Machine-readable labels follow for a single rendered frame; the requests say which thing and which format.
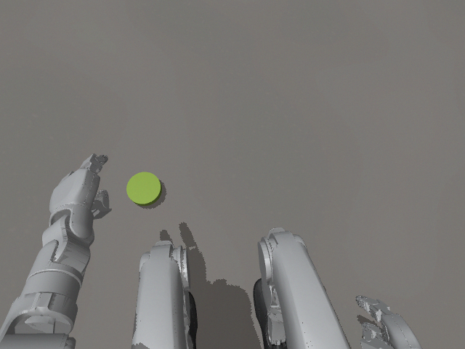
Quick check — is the left robot hand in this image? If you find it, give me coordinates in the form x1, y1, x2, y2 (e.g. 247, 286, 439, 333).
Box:
49, 153, 112, 220

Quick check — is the left robot arm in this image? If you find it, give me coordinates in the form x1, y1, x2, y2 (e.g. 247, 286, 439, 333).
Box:
0, 204, 94, 349

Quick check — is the right robot foot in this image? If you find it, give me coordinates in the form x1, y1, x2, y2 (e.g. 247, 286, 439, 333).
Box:
253, 278, 287, 349

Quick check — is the right robot hand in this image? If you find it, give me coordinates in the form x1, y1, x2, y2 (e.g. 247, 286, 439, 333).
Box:
355, 295, 422, 349

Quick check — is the tin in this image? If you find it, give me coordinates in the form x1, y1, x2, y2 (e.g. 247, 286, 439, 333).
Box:
126, 172, 162, 206

